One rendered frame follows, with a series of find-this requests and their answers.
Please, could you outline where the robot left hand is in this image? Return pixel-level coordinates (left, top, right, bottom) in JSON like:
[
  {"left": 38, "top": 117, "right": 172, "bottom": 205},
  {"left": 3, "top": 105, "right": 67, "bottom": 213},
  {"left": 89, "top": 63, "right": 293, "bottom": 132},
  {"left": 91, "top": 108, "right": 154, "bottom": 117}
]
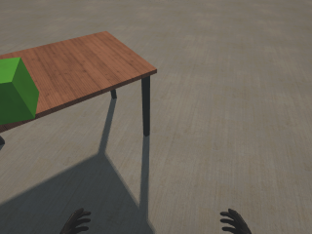
[{"left": 59, "top": 208, "right": 91, "bottom": 234}]

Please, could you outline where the table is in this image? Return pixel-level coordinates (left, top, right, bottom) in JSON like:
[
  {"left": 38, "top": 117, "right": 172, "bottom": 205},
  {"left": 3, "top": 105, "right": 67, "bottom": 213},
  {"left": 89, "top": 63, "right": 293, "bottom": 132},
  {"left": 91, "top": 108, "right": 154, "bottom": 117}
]
[{"left": 0, "top": 31, "right": 157, "bottom": 145}]

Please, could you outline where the robot right hand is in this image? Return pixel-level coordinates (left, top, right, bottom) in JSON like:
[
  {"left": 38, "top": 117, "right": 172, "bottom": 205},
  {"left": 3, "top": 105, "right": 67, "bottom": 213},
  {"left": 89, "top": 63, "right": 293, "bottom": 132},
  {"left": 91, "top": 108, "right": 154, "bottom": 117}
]
[{"left": 220, "top": 209, "right": 252, "bottom": 234}]

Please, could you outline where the carton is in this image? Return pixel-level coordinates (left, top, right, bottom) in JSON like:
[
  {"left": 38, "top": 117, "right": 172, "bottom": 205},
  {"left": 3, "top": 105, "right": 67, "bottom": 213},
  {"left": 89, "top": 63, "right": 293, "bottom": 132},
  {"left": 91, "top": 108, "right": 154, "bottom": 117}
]
[{"left": 0, "top": 57, "right": 39, "bottom": 125}]

